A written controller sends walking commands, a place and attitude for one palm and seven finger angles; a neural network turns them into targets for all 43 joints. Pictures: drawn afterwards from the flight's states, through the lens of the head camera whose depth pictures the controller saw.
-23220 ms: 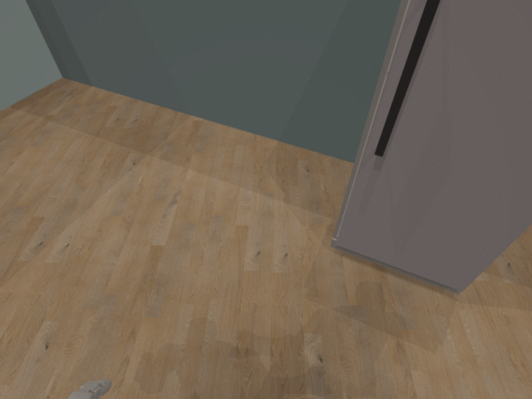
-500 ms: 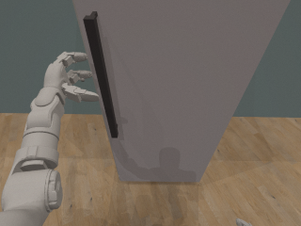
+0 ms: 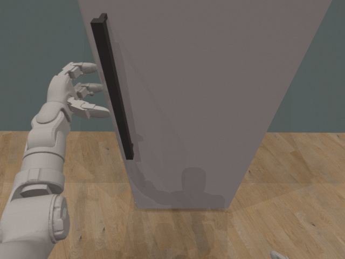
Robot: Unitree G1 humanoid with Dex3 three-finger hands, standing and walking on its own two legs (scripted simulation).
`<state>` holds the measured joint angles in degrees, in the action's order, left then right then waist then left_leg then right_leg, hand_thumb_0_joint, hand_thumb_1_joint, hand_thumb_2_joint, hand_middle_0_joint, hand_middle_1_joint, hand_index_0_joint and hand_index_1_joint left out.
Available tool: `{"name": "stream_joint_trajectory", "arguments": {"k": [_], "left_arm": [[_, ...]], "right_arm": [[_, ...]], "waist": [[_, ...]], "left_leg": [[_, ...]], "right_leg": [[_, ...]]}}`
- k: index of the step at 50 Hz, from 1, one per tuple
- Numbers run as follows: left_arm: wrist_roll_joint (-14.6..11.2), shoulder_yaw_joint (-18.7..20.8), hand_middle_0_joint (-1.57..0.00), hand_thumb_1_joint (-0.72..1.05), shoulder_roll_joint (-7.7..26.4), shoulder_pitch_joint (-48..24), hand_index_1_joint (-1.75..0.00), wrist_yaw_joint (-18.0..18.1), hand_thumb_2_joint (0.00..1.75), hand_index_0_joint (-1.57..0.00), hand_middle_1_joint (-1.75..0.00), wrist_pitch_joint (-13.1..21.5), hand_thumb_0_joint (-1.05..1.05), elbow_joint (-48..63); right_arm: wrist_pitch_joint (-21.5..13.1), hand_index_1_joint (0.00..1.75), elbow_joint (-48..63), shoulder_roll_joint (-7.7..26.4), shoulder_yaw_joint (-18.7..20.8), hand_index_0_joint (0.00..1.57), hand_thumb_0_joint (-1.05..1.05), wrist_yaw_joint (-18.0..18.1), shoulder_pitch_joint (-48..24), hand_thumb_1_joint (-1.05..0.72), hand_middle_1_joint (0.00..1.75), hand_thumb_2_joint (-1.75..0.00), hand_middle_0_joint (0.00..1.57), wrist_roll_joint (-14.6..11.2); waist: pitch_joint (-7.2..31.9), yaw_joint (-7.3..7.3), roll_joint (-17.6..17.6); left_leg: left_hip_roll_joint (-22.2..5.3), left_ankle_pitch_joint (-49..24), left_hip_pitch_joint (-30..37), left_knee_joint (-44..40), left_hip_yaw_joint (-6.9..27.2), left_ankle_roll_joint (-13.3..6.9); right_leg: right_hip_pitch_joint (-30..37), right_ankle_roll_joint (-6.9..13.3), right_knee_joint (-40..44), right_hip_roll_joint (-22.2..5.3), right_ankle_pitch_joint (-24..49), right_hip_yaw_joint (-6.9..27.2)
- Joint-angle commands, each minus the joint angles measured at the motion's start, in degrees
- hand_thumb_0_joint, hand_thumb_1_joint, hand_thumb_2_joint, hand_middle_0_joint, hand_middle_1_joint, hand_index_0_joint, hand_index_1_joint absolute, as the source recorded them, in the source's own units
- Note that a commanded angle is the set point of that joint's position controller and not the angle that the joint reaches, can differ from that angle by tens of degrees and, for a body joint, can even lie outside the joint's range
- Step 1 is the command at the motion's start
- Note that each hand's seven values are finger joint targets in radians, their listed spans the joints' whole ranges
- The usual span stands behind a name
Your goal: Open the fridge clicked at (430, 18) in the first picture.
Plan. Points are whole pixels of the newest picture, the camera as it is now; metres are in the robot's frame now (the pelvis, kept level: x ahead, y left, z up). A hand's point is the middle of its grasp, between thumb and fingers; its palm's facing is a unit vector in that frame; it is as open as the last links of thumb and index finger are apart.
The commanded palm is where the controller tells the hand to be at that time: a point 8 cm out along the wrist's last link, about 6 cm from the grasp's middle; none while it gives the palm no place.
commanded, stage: move the hooked fingers beside the handle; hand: left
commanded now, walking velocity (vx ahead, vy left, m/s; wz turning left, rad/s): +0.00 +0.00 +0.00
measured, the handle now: (120, 103) +0.49 +0.16 +0.11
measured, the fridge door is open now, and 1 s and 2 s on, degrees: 0 0 0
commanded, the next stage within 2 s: feel for the door with the fingertips in 0.56 s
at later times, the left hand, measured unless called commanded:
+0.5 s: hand (90, 95) +0.42 +0.20 +0.19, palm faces +0.07 -1.00 -0.01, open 14.0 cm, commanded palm +0.40 +0.25 +0.19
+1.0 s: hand (106, 94) +0.43 +0.16 +0.19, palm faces +0.03 -1.00 +0.01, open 14.0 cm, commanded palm +0.40 +0.22 +0.19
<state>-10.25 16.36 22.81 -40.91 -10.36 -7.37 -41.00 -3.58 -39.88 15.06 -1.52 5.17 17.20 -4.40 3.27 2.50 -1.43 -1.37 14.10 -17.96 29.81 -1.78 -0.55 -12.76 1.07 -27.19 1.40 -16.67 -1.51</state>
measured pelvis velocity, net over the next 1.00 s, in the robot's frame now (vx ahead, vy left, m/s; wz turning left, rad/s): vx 0.00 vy -0.01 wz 0.01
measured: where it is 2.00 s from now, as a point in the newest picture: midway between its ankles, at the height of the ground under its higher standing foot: outside the picture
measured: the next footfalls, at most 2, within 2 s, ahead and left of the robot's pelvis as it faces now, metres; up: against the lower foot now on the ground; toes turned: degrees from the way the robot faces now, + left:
none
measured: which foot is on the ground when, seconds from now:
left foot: down 0.00-1.00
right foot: down 0.00-1.00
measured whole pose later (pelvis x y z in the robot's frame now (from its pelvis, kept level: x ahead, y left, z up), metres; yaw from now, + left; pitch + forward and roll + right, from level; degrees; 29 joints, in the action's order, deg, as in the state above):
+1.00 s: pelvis +0.00 -0.01 +0.00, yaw +0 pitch +2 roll -1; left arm -10.0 13.5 18.8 -40.7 -7.4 -8.4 -37.3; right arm -3.5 -40.5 15.0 -1.2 5.1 16.0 -4.2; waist 2.8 2.2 -1.6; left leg -1.6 14.1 -17.9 30.2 -1.3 -0.1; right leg -12.6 1.5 -27.6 1.7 -16.9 -1.9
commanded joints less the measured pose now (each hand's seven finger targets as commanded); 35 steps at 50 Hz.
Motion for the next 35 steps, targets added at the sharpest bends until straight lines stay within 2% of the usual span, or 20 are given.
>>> {"name": "stream_joint_trajectory", "arguments": {"k": [1,2,5,8,9,13,14,16,18,21,22,24,26,27,29,30,31,32,34,35], "left_arm": [[-0.4,2.8,-0.30,-0.50,14.5,-27.3,-1.20,0.7,0.30,-0.30,-1.20,3.7,0.00,15.2],[-0.4,2.7,-0.30,-0.50,14.4,-28.6,-1.20,0.8,0.30,-0.30,-1.20,3.9,0.00,15.8],[-0.5,3.0,-0.30,-0.50,15.1,-28.3,-1.20,0.6,0.30,-0.30,-1.20,4.6,0.00,18.4],[-1.1,0.8,-0.30,-0.50,12.1,-27.8,-1.20,-0.1,0.30,-0.30,-1.20,4.1,0.00,20.0],[-1.1,2.0,-0.30,-0.50,13.2,-24.7,-1.20,-0.2,0.30,-0.30,-1.20,3.5,0.00,18.6],[-1.4,3.3,-0.30,-0.50,14.6,-23.6,-1.20,-0.7,0.30,-0.30,-1.20,0.2,0.00,11.9],[-1.3,3.1,-0.30,-0.50,14.6,-24.1,-1.20,-0.6,0.30,-0.30,-1.20,0.2,0.00,12.2],[-1.0,2.3,-0.30,-0.50,13.7,-24.9,-1.20,-0.5,0.30,-0.30,-1.20,0.5,0.00,14.1],[-0.9,2.1,-0.30,-0.50,14.1,-26.9,-1.20,-0.3,0.30,-0.30,-1.20,1.7,0.00,16.0],[-1.3,1.4,-0.30,-0.50,14.0,-29.8,-1.20,-0.4,0.30,-0.30,-1.20,3.9,0.00,16.9],[-1.4,1.6,-0.30,-0.50,14.4,-31.3,-1.20,-0.5,0.30,-0.30,-1.20,4.6,0.00,17.9],[-1.4,1.7,-0.30,-0.50,14.9,-30.5,-1.20,-0.5,0.30,-0.30,-1.20,4.9,0.00,17.0],[-1.1,0.5,-0.30,-0.50,13.4,-32.2,-1.20,-0.4,0.30,-0.30,-1.20,4.4,0.00,14.4],[-1.2,0.8,-0.30,-0.50,13.3,-31.5,-1.20,-0.4,0.30,-0.30,-1.20,4.0,0.00,13.5],[-0.7,3.9,-0.30,-0.50,16.9,-27.7,-1.20,-0.3,0.30,-0.30,-1.20,3.0,0.00,9.3],[-0.7,4.0,-0.30,-0.50,17.1,-28.0,-1.20,-0.3,0.30,-0.30,-1.20,2.8,0.00,9.1],[-0.6,3.0,-0.30,-0.50,15.3,-26.9,-1.20,-0.5,0.30,-0.30,-1.20,2.5,0.00,8.3],[-0.7,3.1,-0.30,-0.50,15.6,-27.4,-1.20,-0.5,0.30,-0.30,-1.20,2.6,0.00,7.9],[-0.5,4.3,-0.30,-0.50,17.2,-25.8,-1.20,-0.7,0.30,-0.30,-1.20,3.4,0.00,9.5],[-0.9,2.3,-0.30,-0.50,14.7,-26.5,-1.20,-0.9,0.30,-0.30,-1.20,4.0,0.00,11.7]], "right_arm": [[-2.6,0.30,7.6,8.4,2.8,0.20,0.00,0.9,-3.5,-0.90,0.30,-0.90,0.20,0.0],[-2.6,0.30,7.4,8.4,2.8,0.20,0.00,1.0,-3.4,-0.90,0.30,-0.90,0.20,0.1],[-2.6,0.30,7.8,8.4,2.9,0.20,0.00,1.1,-3.9,-0.90,0.30,-0.90,0.20,0.1],[-2.7,0.30,7.8,8.0,2.9,0.20,0.00,1.1,-4.3,-0.90,0.30,-0.90,0.20,0.0],[-2.6,0.30,7.8,8.3,3.1,0.20,0.00,1.1,-4.1,-0.90,0.30,-0.90,0.20,-0.1],[-1.9,0.30,7.1,8.7,2.5,0.20,0.00,1.4,-4.2,-0.90,0.30,-0.90,0.20,-0.3],[-1.7,0.30,7.4,8.9,2.6,0.20,0.00,1.4,-4.4,-0.90,0.30,-0.90,0.20,-0.2],[-1.8,0.30,8.0,8.3,2.6,0.20,0.00,1.3,-5.1,-0.90,0.30,-0.90,0.20,-0.2],[-2.0,0.30,8.0,8.3,2.6,0.20,0.00,1.3,-4.9,-0.90,0.30,-0.90,0.20,-0.1],[-2.2,0.30,7.7,8.2,2.6,0.20,0.00,1.5,-4.9,-0.90,0.30,-0.90,0.20,-0.2],[-2.4,0.30,7.5,8.3,2.6,0.20,0.00,1.5,-4.7,-0.90,0.30,-0.90,0.20,0.0],[-2.4,0.30,7.5,8.6,2.7,0.20,0.00,1.5,-4.6,-0.90,0.30,-0.90,0.20,-0.1],[-2.5,0.30,6.8,8.2,2.4,0.20,0.00,1.5,-4.6,-0.90,0.30,-0.90,0.20,-0.1],[-2.6,0.30,6.7,8.3,2.5,0.20,0.00,1.4,-4.6,-0.90,0.30,-0.90,0.20,0.0],[-2.2,0.30,6.5,9.1,2.5,0.20,0.00,1.4,-3.8,-0.90,0.30,-0.90,0.20,0.1],[-2.0,0.30,6.7,9.0,2.4,0.20,0.00,1.3,-4.0,-0.90,0.30,-0.90,0.20,0.0],[-2.0,0.30,7.0,8.5,2.4,0.20,0.00,1.2,-4.0,-0.90,0.30,-0.90,0.20,0.0],[-2.0,0.30,7.0,8.6,2.4,0.20,0.00,1.2,-3.8,-0.90,0.30,-0.90,0.20,0.0],[-1.9,0.30,7.6,9.0,2.7,0.20,0.00,1.1,-3.5,-0.90,0.30,-0.90,0.20,0.1],[-2.1,0.30,8.1,8.6,2.7,0.20,0.00,1.0,-4.0,-0.90,0.30,-0.90,0.20,0.0]], "waist": [[15.8,-0.47,-1.3],[15.5,0.07,-0.1],[17.7,-0.49,-1.9],[18.4,-0.27,-2.6],[18.1,-0.82,-1.9],[12.4,-0.33,2.5],[12.1,-0.17,2.6],[13.6,-0.48,-0.2],[15.3,-0.28,-1.2],[15.6,0.67,-0.2],[17.1,0.56,-0.5],[17.4,0.40,-1.1],[16.0,0.81,-1.3],[16.2,0.55,-1.6],[15.6,-0.42,0.2],[15.5,-0.37,0.6],[15.2,-0.40,0.8],[14.4,-0.18,1.1],[16.5,-0.80,1.6],[16.9,-0.74,0.8]], "left_leg": [[0.9,-15.3,12.4,-1.6,2.2,-1.7],[0.8,-15.2,12.7,-1.7,2.3,-1.7],[0.9,-16.7,14.1,-1.6,2.1,-1.7],[0.9,-18.4,15.3,-1.2,2.0,-1.6],[0.9,-18.3,15.1,-1.0,1.8,-1.7],[1.1,-13.6,10.1,-2.0,1.8,-1.8],[1.2,-13.5,10.5,-1.9,1.6,-1.9],[1.3,-13.9,11.2,-1.7,1.6,-1.9],[1.4,-14.3,11.9,-1.2,1.7,-1.8],[1.3,-13.8,12.6,-1.0,2.0,-2.0],[1.3,-14.2,13.2,-1.1,2.1,-1.9],[1.3,-14.2,13.5,-0.9,1.9,-2.0],[1.4,-13.1,12.9,-1.2,2.3,-1.9],[1.5,-12.6,12.6,-1.1,2.3,-1.8],[1.5,-12.5,10.9,-1.3,2.2,-1.9],[1.5,-12.5,10.0,-1.6,2.2,-1.9],[1.6,-12.9,9.7,-1.3,1.8,-2.0],[1.5,-12.4,9.2,-1.4,1.8,-1.9],[1.4,-13.9,9.8,-1.3,1.6,-2.0],[1.4,-14.7,10.5,-1.4,1.7,-2.0]], "right_leg": [[-0.6,0.1,3.1,0.6,18.7,0.7],[-1.0,0.0,3.3,0.7,18.8,0.6],[0.4,0.1,3.0,0.6,20.3,0.9],[0.6,0.1,2.8,0.7,22.0,0.6],[0.9,0.1,2.8,0.8,21.9,0.6],[-0.8,-0.4,3.6,0.3,19.5,0.6],[-0.7,-0.5,3.7,0.1,19.3,0.7],[-0.7,-0.3,3.5,0.0,19.3,1.0],[-0.6,-0.2,3.3,0.1,19.8,1.3],[-0.9,-0.3,3.4,0.2,19.2,1.4],[-0.4,-0.2,3.3,0.2,19.5,1.3],[-0.3,-0.3,3.1,0.2,19.5,1.4],[-1.6,-0.2,3.3,0.2,18.0,1.1],[-1.7,-0.3,3.4,0.2,17.7,1.2],[-0.7,-0.3,3.3,0.0,17.7,1.1],[-0.3,-0.3,3.2,-0.2,18.3,1.2],[-0.2,-0.4,3.1,-0.2,19.4,1.3],[-0.5,-0.5,3.1,-0.2,19.0,1.3],[1.2,-0.5,2.7,-0.2,20.5,1.4],[1.3,-0.3,2.5,-0.1,21.2,1.2]]}}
